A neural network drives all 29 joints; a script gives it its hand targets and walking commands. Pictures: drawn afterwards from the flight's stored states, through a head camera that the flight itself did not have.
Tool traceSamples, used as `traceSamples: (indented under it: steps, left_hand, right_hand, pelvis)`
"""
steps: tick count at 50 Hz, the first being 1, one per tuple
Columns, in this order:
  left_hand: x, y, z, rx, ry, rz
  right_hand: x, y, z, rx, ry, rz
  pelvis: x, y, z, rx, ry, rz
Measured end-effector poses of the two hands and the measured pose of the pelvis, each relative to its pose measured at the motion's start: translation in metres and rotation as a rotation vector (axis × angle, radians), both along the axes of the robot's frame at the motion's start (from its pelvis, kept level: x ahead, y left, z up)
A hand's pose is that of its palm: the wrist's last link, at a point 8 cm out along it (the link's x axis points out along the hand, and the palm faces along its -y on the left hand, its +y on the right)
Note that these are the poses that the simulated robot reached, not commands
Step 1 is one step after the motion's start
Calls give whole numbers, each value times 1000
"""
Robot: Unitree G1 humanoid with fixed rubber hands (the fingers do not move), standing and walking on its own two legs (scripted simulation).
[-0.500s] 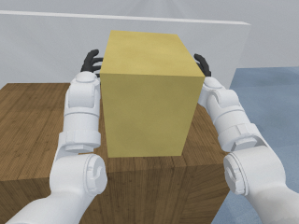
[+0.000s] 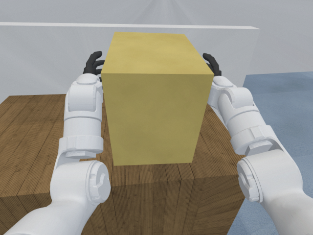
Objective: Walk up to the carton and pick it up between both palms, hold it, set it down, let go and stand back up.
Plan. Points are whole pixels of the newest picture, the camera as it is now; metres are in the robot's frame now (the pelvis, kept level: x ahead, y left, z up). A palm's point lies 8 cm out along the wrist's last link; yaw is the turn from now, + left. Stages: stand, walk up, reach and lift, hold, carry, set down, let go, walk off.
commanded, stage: hold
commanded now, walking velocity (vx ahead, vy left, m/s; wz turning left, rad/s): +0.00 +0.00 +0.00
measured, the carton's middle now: (151, 94) +0.41 +0.01 +0.24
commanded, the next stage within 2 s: none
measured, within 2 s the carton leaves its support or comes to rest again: neither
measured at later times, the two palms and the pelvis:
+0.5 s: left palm (92, 78) +0.37 +0.15 +0.30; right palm (217, 78) +0.36 -0.14 +0.31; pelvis +0.01 -0.01 +0.00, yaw +0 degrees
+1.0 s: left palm (89, 75) +0.37 +0.16 +0.31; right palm (215, 73) +0.36 -0.14 +0.32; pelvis +0.00 +0.00 +0.00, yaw +0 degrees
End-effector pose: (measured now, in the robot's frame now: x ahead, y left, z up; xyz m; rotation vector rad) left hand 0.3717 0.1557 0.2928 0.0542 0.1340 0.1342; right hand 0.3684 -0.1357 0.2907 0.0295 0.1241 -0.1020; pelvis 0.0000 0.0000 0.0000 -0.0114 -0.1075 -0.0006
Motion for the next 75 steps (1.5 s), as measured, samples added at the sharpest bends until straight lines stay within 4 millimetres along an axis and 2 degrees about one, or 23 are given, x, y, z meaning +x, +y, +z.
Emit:
traceSamples:
  steps: [25,41,59,75]
  left_hand:
    - [-5,-6,10,-18,-7,-10]
    - [-6,-1,21,-19,-5,-9]
    - [-6,1,14,-14,3,-11]
    - [-9,1,24,-14,-11,3]
  right_hand:
    - [-6,-6,15,-1,3,-6]
    - [-6,-1,28,-5,12,-5]
    - [-6,0,24,-11,27,-7]
    - [-7,1,29,-1,20,2]
  pelvis:
    - [6,-5,0,3,-6,-3]
    - [3,-3,0,0,9,-5]
    - [2,0,0,-4,10,-3]
    - [1,-1,0,-4,14,-5]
